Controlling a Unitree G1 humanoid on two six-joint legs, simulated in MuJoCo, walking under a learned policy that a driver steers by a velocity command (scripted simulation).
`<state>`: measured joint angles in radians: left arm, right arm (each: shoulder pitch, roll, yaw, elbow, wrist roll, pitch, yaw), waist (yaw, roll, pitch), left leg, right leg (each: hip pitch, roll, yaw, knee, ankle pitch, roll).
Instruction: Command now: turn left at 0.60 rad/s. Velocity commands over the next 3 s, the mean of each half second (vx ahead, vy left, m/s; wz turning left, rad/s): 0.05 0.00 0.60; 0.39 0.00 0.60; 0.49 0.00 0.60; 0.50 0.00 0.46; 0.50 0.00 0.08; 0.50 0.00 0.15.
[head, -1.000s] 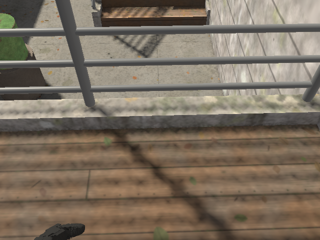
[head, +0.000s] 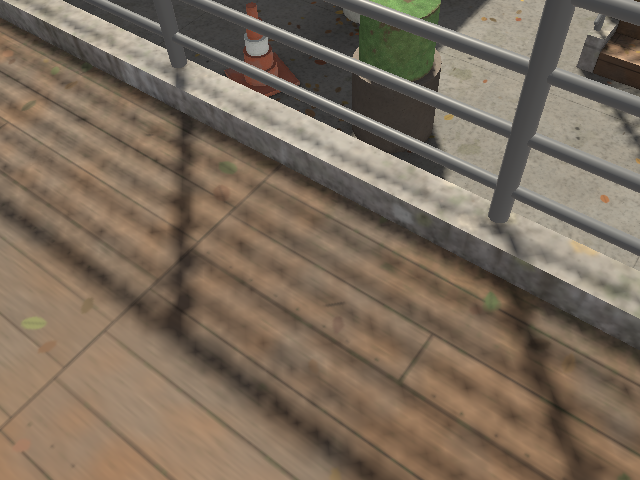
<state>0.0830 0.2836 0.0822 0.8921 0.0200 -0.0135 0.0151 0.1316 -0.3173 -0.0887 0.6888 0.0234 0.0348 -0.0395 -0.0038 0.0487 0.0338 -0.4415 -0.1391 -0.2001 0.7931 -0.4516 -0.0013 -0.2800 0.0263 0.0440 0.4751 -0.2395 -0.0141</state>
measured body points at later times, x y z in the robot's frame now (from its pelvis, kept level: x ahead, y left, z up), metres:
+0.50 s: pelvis +0.00 +0.06 +0.00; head +0.03 +0.09 +0.45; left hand +0.05 +0.38 -0.12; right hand +0.21 -0.18 -0.08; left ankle -0.03 +0.15 -0.74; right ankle +0.03 -0.10 -0.67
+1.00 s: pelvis +0.21 +0.09 +0.00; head +0.23 +0.09 +0.45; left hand +0.16 +0.40 -0.09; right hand +0.45 -0.09 -0.11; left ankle +0.07 +0.17 -0.65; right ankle +0.27 +0.00 -0.74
